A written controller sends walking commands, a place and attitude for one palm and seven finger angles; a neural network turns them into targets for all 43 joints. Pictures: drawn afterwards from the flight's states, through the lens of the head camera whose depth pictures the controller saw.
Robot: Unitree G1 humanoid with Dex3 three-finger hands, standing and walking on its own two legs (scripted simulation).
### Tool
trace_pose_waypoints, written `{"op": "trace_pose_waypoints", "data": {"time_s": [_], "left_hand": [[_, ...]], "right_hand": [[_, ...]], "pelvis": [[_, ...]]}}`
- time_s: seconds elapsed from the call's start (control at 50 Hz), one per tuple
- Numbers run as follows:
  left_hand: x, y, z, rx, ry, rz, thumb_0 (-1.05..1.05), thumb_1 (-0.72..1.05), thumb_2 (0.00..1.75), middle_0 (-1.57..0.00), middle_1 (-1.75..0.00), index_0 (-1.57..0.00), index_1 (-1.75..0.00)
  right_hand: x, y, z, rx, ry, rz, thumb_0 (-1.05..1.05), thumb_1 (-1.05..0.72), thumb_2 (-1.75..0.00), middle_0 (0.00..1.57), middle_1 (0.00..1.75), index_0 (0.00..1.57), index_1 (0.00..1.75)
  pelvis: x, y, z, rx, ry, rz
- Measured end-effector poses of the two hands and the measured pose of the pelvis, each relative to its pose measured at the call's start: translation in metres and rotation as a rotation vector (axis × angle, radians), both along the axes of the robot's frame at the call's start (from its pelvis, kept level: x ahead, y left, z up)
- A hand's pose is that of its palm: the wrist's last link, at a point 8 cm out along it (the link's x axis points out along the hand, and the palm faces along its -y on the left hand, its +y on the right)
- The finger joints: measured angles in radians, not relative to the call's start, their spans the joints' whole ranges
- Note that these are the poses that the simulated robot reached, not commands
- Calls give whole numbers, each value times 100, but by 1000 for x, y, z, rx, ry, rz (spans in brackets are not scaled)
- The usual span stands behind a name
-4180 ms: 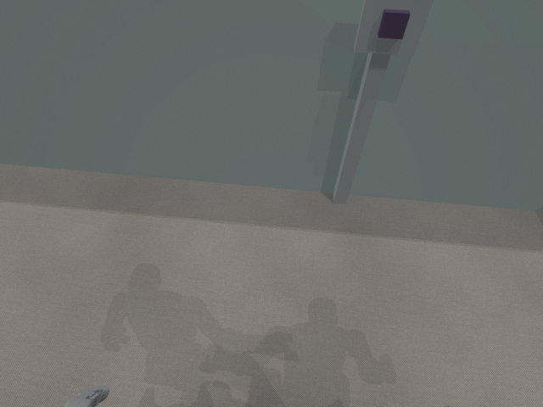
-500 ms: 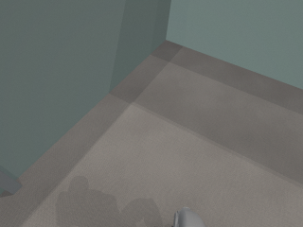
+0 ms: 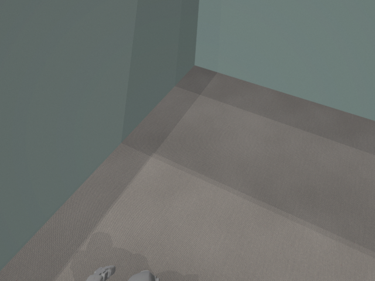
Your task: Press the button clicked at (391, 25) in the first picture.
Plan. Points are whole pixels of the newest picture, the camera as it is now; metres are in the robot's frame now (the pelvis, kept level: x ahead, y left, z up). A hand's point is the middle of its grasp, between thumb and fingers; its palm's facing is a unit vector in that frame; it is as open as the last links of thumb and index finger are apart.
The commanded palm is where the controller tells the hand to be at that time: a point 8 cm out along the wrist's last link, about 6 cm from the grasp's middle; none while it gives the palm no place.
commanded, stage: turn to face it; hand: left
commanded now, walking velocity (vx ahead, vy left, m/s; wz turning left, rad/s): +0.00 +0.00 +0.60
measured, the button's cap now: out of the picture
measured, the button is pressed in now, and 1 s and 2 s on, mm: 0 0 0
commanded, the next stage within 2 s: take the last steps up to it in 1.64 s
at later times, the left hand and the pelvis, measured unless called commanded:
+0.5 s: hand out of the picture +0.07 +0.23 -0.15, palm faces +0.28 -0.92 -0.27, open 7.4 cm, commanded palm none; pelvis +0.04 +0.00 +0.01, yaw +14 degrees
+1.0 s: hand out of the picture -0.05 +0.15 -0.15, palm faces +0.58 -0.78 -0.25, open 7.3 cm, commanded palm none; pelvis +0.01 -0.05 +0.01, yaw +35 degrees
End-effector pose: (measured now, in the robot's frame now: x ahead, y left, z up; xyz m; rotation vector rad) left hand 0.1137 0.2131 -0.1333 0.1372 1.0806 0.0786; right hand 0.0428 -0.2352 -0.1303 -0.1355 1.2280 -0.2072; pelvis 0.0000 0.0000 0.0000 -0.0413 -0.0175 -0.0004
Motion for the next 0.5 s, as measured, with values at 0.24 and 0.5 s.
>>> {"op": "trace_pose_waypoints", "data": {"time_s": [0.24,0.5], "left_hand": [[-41,66,-15,26,169,185,0,91,90,-20,-30,-20,-30],[-63,62,12,104,146,324,0,91,90,-20,-30,-19,-30]], "right_hand": [[69,32,11,-39,5,155,0,-91,-89,20,30,20,30],[98,4,6,-19,37,259,0,-91,-89,20,30,21,30]], "pelvis": [[32,28,0,6,37,109],[37,0,6,14,43,253]]}}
